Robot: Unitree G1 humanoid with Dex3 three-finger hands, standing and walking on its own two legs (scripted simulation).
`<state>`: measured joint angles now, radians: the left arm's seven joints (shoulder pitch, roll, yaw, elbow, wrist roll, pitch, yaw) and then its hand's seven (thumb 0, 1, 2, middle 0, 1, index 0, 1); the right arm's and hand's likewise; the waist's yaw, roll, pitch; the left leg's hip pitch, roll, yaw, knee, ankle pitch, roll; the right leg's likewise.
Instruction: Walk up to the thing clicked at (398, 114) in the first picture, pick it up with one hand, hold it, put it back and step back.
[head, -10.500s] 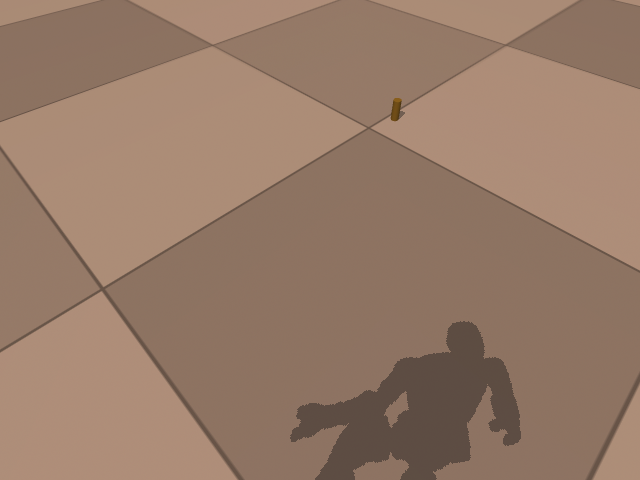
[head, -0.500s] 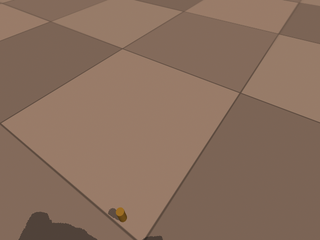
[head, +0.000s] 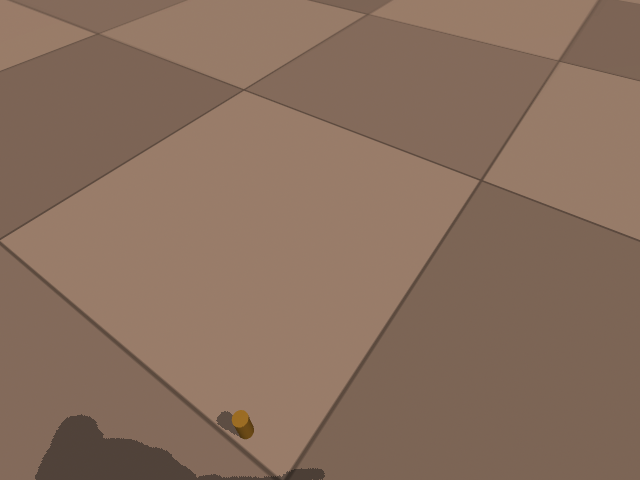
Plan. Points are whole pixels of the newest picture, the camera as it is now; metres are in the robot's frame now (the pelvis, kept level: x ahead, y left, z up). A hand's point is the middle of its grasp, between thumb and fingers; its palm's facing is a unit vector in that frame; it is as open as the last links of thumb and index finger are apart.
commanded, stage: rise first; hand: left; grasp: from above
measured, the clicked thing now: (243, 425) +0.39 +0.24 -0.72
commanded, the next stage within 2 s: none
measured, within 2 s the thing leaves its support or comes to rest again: neither
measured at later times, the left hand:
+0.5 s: hand out of the picture +0.14 +0.26 -0.19, palm faces -0.09 -0.91 -0.40, open 12.0 cm
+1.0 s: hand out of the picture +0.12 +0.27 -0.25, palm faces -0.22 -0.84 -0.49, open 14.0 cm
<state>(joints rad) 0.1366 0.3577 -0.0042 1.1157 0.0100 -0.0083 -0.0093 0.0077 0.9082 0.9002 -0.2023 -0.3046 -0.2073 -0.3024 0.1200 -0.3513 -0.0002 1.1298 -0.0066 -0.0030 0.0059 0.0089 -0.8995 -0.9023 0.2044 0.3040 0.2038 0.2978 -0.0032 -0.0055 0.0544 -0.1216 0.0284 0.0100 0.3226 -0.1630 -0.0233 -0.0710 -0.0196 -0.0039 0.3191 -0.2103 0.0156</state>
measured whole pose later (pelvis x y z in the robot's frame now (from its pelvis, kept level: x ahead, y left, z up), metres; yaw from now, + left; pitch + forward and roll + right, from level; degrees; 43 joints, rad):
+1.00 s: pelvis -0.02 +0.01 -0.12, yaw +0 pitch +20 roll -3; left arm 0.29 0.32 0.12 0.40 0.30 0.21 0.01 0.00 -0.50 0.95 -0.07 -1.09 -0.08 -1.08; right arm 0.19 -0.23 -0.03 0.53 0.01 -0.14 -0.01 0.01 -0.89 -0.90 0.20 0.30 0.20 0.30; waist -0.03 0.00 -0.14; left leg -1.05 0.04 -0.04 1.25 -0.55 -0.01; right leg -0.97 -0.01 -0.02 1.21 -0.59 0.03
